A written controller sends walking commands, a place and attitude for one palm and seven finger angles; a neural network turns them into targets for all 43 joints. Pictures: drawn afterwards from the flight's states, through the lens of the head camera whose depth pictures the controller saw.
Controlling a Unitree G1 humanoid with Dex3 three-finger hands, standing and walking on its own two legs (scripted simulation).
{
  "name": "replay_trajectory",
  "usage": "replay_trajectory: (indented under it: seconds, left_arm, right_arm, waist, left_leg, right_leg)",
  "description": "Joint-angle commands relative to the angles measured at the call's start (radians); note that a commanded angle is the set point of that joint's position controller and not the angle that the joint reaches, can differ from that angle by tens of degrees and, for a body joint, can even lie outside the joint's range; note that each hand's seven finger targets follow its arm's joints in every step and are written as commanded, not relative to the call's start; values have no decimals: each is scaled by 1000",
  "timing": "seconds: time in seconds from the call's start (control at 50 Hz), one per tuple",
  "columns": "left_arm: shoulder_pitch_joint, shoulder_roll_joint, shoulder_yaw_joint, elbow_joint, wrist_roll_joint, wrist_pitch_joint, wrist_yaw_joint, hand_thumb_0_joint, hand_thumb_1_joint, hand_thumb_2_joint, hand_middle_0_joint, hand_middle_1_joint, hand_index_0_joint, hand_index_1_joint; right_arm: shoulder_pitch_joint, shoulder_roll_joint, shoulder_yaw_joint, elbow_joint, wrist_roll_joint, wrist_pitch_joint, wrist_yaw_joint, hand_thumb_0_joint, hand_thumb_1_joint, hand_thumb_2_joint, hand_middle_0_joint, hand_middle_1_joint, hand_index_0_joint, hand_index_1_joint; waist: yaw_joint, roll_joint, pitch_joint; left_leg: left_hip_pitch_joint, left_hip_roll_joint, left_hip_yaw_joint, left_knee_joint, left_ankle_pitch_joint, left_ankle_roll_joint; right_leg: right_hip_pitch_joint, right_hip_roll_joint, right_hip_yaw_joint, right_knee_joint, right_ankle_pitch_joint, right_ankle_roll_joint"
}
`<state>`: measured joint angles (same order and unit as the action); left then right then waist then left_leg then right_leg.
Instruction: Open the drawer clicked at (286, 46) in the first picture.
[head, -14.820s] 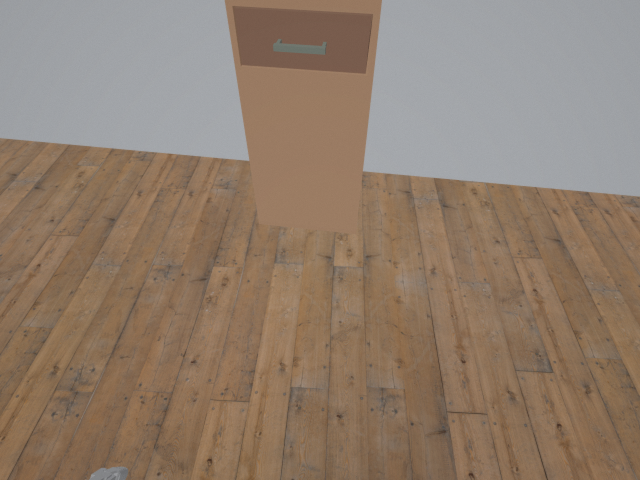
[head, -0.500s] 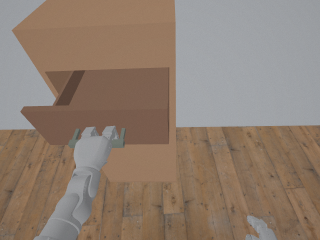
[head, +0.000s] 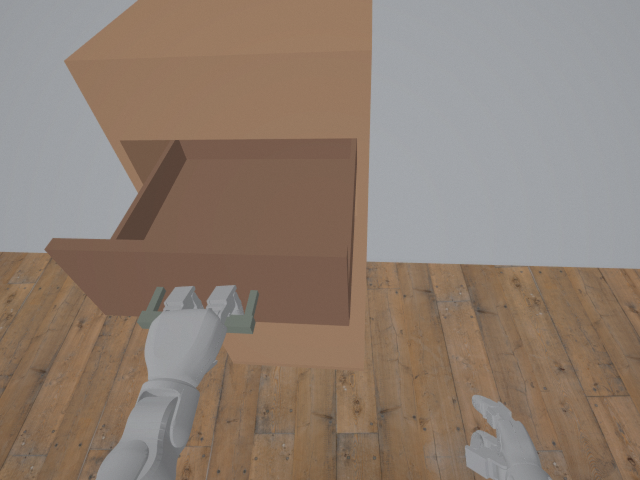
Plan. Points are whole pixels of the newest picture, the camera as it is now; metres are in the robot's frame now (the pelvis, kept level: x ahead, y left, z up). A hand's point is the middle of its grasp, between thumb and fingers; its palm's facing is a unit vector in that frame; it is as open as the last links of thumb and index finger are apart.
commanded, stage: pull the drawer open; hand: left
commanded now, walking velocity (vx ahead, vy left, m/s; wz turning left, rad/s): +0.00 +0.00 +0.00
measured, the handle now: (201, 309) +0.31 +0.20 +0.04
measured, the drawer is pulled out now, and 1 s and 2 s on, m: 0.24 0.30 0.30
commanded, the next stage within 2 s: open the thumb to release the handle in 1.06 s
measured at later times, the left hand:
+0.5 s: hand (192, 400) +0.20 +0.18 +0.02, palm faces +0.03 -0.13 -0.99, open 5.4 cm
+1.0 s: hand (187, 411) +0.19 +0.18 +0.02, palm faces +0.04 -0.15 -0.99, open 5.7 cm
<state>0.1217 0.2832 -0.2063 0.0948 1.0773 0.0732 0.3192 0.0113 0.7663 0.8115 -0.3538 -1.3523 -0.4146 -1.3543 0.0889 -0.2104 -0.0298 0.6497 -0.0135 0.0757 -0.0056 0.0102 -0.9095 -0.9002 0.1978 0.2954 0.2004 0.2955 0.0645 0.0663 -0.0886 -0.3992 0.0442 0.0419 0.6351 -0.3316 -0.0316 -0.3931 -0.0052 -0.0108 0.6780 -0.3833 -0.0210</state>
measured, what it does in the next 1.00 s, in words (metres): stands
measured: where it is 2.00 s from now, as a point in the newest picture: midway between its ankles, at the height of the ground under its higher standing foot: outside the picture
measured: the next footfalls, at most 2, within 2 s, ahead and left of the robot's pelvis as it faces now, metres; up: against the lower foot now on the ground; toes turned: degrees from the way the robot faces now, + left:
none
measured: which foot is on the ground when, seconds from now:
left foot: down 0.00-1.00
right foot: down 0.00-1.00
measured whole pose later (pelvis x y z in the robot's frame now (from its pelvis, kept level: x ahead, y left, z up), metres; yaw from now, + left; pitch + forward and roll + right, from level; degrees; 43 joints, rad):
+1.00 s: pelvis +0.00 +0.00 -0.01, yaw -2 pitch +8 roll +1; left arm 0.57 0.33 -0.14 -0.28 1.06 0.02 0.40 0.01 0.75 0.78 -0.29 -1.33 -0.36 -1.29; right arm 0.10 -0.23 -0.03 0.58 -0.04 0.07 0.06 0.01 -0.91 -0.90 0.20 0.30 0.20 0.30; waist 0.05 0.06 -0.10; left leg -0.48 0.06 0.07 0.75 -0.40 -0.03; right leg -0.49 0.01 0.03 0.80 -0.44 -0.02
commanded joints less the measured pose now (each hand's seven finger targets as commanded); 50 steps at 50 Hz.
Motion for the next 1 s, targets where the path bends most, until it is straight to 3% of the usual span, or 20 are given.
replay_trajectory:
  seconds: [0.0,0.08,0.1,0.14,0.18,0.26,0.3,0.38,0.44,0.5,0.58,0.64,0.66,0.7,0.78,0.8,0.84,0.88,0.96,0.98]
  left_arm:
    - [-58,143,131,-245,-13,6,50,0,900,900,-400,-1350,-400,-1350]
    - [60,163,159,-301,-14,-6,54,0,900,900,-400,-1350,-400,-1350]
    - [46,146,137,-319,-15,-9,54,0,900,900,-400,-1350,-400,-1350]
    - [99,166,167,-319,-14,-12,60,0,900,900,-400,-1350,-400,-1350]
    - [102,167,165,-360,-8,-14,70,0,900,900,-400,-1350,-400,-1350]
    - [185,172,175,-393,-12,-18,85,0,900,900,-400,-1350,-400,-1350]
    - [176,153,157,-397,-12,-18,89,0,900,900,-400,-1350,-400,-1350]
    - [229,160,167,-412,-10,-23,101,0,900,900,-400,-1350,-400,-1350]
    - [275,166,176,-426,-15,-27,103,0,900,900,-400,-1350,-400,-1350]
    - [251,154,156,-440,-16,-25,103,0,900,900,-400,-1350,-400,-1350]
    - [380,154,161,-467,-21,-32,104,0,900,900,-400,-1350,-400,-1350]
    - [412,155,159,-498,-23,-37,100,0,900,900,-400,-1350,-400,-1350]
    - [463,182,194,-497,-30,-38,102,0,900,900,-400,-1350,-400,-1350]
    - [474,159,163,-521,-26,-40,101,0,900,900,-400,-1350,-400,-1350]
    - [589,162,180,-532,-36,-45,110,0,900,900,-400,-1350,-400,-1350]
    - [558,173,191,-536,-37,-43,112,0,900,900,-400,-1350,-400,-1350]
    - [558,183,206,-556,-26,-46,127,0,900,900,-400,-1350,-400,-1350]
    - [590,160,185,-557,-27,-42,136,0,900,900,-400,-1350,-400,-1350]
    - [585,185,215,-557,-30,-30,153,0,900,900,-400,-1350,-400,-1350]
    - [580,168,197,-549,-22,-30,156,0,900,900,-400,-1350,-400,-1350]
  right_arm:
    - [-120,-94,-25,-160,-7,-48,1,0,-900,-900,200,300,200,300]
    - [-131,-92,-21,-177,-10,-51,6,0,-900,-900,200,300,200,300]
    - [-131,-92,-20,-175,-12,-51,9,0,-900,-900,200,300,200,300]
    - [-134,-91,-22,-178,-13,-53,9,0,-900,-900,200,300,200,300]
    - [-136,-92,-20,-181,-18,-52,12,0,-900,-900,200,300,200,300]
    - [-135,-91,-24,-185,-18,-53,17,0,-900,-900,200,300,200,300]
    - [-136,-90,-25,-182,-19,-52,21,0,-900,-900,200,300,200,300]
    - [-137,-89,-24,-188,-26,-56,20,0,-900,-900,200,300,200,300]
    - [-138,-87,-24,-191,-24,-57,20,0,-900,-900,200,300,200,300]
    - [-142,-89,-20,-191,-25,-53,23,0,-900,-900,200,300,200,300]
    - [-143,-82,-17,-207,-27,-59,34,0,-900,-900,200,300,200,300]
    - [-142,-86,-16,-214,-28,-56,43,0,-900,-900,200,300,200,300]
    - [-143,-89,-15,-221,-24,-57,42,0,-900,-900,200,300,200,300]
    - [-146,-89,-11,-224,-26,-54,51,0,-900,-900,200,300,200,300]
    - [-142,-91,-7,-240,-25,-57,63,0,-900,-900,200,300,200,300]
    - [-139,-95,-9,-235,-23,-51,63,0,-900,-900,200,300,200,300]
    - [-134,-95,-14,-239,-28,-52,65,0,-900,-900,200,300,200,300]
    - [-132,-93,-13,-240,-29,-54,72,0,-900,-900,200,300,200,300]
    - [-130,-101,-17,-242,-26,-48,70,0,-900,-900,200,300,200,300]
    - [-128,-96,-17,-239,-29,-51,72,0,-900,-900,200,300,200,300]
  waist:
    - [20,-98,-197]
    - [38,-84,-188]
    - [27,-87,-180]
    - [31,-107,-164]
    - [32,-70,-177]
    - [36,-61,-185]
    - [24,-82,-157]
    - [30,-110,-163]
    - [37,-95,-167]
    - [25,-92,-143]
    - [46,-98,-157]
    - [43,-92,-152]
    - [52,-101,-157]
    - [44,-83,-139]
    - [54,-83,-137]
    - [44,-89,-128]
    - [48,-52,-163]
    - [45,-56,-160]
    - [42,-68,-175]
    - [39,-64,-173]
  left_leg:
    - [116,-80,15,-30,334,48]
    - [100,-84,19,-30,311,46]
    - [99,-83,17,-26,310,47]
    - [86,-84,20,-24,294,47]
    - [93,-84,18,-20,294,45]
    - [93,-86,15,-7,299,41]
    - [82,-82,11,-6,276,44]
    - [81,-83,8,9,261,47]
    - [72,-86,8,14,253,47]
    - [72,-83,3,13,231,46]
    - [75,-83,4,26,257,45]
    - [66,-81,2,31,274,45]
    - [63,-80,3,34,285,42]
    - [52,-79,3,39,278,42]
    - [40,-74,3,55,299,40]
    - [28,-74,0,53,282,40]
    - [39,-72,0,65,307,39]
    - [45,-68,-6,77,340,38]
    - [31,-68,-8,86,338,37]
    - [35,-68,-9,93,341,39]
  right_leg:
    - [102,30,6,-78,477,-9]
    - [108,27,20,-79,469,-10]
    - [101,24,20,-77,479,-9]
    - [96,25,26,-80,478,-6]
    - [91,25,36,-74,465,-11]
    - [90,29,40,-65,467,-16]
    - [59,29,35,-64,429,-14]
    - [47,28,41,-61,420,-12]
    - [52,27,45,-57,425,-12]
    - [24,27,43,-61,375,-13]
    - [35,28,54,-48,399,-16]
    - [33,29,56,-38,429,-15]
    - [50,32,68,-40,448,-17]
    - [27,31,67,-32,439,-17]
    - [25,33,70,-14,462,-17]
    - [19,33,69,-14,455,-16]
    - [11,36,75,1,465,-20]
    - [-7,39,71,16,470,-22]
    - [-3,40,70,24,489,-22]
    - [-23,41,73,33,476,-21]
